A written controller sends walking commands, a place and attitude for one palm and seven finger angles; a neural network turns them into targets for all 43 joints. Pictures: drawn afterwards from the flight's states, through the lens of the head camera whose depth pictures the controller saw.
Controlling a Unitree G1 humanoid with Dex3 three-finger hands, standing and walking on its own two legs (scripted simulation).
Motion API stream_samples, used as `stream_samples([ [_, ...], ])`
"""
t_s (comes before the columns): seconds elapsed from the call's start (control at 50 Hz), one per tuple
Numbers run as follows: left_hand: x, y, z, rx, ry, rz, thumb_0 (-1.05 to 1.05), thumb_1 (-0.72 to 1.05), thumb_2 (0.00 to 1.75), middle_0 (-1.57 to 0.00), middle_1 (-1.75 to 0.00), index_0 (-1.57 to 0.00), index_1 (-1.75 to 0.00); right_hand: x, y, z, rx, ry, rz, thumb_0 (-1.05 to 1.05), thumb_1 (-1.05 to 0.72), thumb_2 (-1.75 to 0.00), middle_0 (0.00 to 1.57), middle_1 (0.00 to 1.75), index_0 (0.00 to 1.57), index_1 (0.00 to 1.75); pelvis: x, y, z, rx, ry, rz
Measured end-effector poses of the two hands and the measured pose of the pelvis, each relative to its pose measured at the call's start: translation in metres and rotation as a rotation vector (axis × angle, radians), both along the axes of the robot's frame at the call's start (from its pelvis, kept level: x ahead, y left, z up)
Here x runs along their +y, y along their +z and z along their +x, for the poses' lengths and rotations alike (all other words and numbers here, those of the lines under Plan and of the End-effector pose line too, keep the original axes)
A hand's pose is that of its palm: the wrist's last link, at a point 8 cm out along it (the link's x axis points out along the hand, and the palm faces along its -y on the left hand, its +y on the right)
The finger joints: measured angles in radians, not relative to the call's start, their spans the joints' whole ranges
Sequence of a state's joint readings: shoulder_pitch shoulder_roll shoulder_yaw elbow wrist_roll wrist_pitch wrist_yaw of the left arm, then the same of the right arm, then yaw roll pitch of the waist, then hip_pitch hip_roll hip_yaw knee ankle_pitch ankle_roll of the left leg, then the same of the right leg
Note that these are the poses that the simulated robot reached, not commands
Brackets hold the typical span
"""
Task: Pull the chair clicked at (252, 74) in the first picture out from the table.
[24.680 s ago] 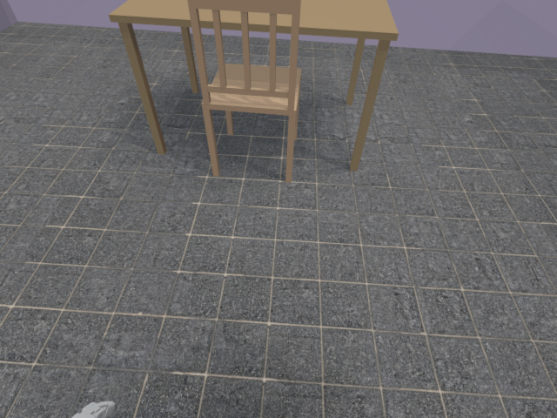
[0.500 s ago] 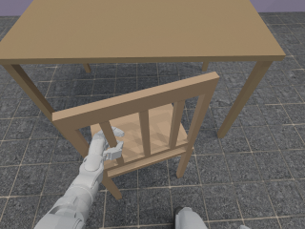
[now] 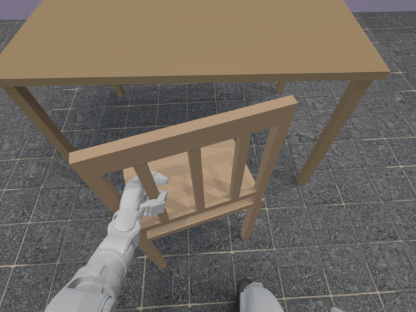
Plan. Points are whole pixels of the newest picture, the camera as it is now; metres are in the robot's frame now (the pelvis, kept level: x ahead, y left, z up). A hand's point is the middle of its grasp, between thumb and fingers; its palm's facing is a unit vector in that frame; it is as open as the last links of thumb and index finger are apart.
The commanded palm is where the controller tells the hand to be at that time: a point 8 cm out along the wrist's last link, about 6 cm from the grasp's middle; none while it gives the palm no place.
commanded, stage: step backward, pulling the chair out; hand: left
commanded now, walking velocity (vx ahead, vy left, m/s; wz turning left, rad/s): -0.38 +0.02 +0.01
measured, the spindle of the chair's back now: (197, 182) +0.40 +0.04 -0.07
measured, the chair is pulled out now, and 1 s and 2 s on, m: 0.21 0.21 0.22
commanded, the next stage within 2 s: stop walking, hand still on the chair in 1.62 s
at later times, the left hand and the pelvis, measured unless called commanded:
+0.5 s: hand (159, 202) +0.34 +0.12 -0.06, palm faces -0.03 -0.98 -0.20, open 5.6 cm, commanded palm +0.34 +0.17 -0.05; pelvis +0.00 +0.00 +0.00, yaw +0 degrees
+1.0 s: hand (159, 202) +0.34 +0.12 -0.05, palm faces -0.04 -0.98 -0.19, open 5.6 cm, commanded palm +0.34 +0.17 -0.05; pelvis +0.00 +0.01 +0.00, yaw +0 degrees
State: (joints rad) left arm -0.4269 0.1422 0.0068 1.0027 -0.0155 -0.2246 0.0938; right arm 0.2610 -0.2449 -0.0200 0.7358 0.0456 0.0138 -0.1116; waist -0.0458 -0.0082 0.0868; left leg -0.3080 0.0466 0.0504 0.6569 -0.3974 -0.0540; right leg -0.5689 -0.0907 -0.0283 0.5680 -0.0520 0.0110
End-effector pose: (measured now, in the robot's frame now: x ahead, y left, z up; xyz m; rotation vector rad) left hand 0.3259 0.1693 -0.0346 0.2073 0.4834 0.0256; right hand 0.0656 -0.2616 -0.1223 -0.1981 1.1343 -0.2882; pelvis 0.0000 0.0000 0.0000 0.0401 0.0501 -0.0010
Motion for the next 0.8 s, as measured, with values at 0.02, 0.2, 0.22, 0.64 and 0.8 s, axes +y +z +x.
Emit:
stream_samples([
  [0.02, 0.0, 0.0, 0.0, 0.001, 0.0, -0.001, 0.03, 0.62, 0.75, -0.26, -1.22, -0.5, -1.45, 0.0, 0.0, 0.0, 0.001, 0.001, 0.0, 0.01, -0.91, -0.9, 0.2, 0.3, 0.2, 0.3, 0.001, 0.001, -0.001, 0.002, 0.001, -0.001],
  [0.2, 0.0, 0.0, 0.0, 0.005, -0.009, -0.008, 0.03, 0.63, 0.74, -0.24, -1.23, -0.5, -1.45, 0.007, 0.007, -0.006, -0.002, -0.008, -0.013, 0.01, -0.91, -0.9, 0.2, 0.3, 0.2, 0.3, 0.008, 0.003, -0.002, -0.003, -0.008, 0.008],
  [0.22, 0.0, 0.0, 0.0, 0.005, -0.009, -0.007, 0.03, 0.63, 0.74, -0.24, -1.23, -0.5, -1.45, 0.007, 0.006, -0.005, -0.003, -0.009, -0.01, 0.01, -0.91, -0.9, 0.2, 0.3, 0.2, 0.3, 0.008, 0.002, -0.001, -0.005, -0.008, 0.009],
  [0.64, 0.0, 0.0, 0.0, 0.003, -0.004, -0.004, 0.03, 0.62, 0.75, -0.24, -1.24, -0.5, -1.45, 0.002, 0.006, 0.005, -0.01, 0.005, -0.013, 0.01, -0.91, -0.9, 0.2, 0.3, 0.2, 0.3, 0.004, 0.003, -0.001, 0.004, -0.004, 0.004],
  [0.8, 0.0, 0.0, 0.0, 0.005, -0.006, -0.006, 0.03, 0.62, 0.75, -0.24, -1.24, -0.5, -1.45, 0.003, 0.007, 0.0, -0.012, -0.006, -0.016, 0.01, -0.91, -0.9, 0.2, 0.3, 0.2, 0.3, 0.006, 0.003, -0.001, 0.0, -0.009, 0.005],
])
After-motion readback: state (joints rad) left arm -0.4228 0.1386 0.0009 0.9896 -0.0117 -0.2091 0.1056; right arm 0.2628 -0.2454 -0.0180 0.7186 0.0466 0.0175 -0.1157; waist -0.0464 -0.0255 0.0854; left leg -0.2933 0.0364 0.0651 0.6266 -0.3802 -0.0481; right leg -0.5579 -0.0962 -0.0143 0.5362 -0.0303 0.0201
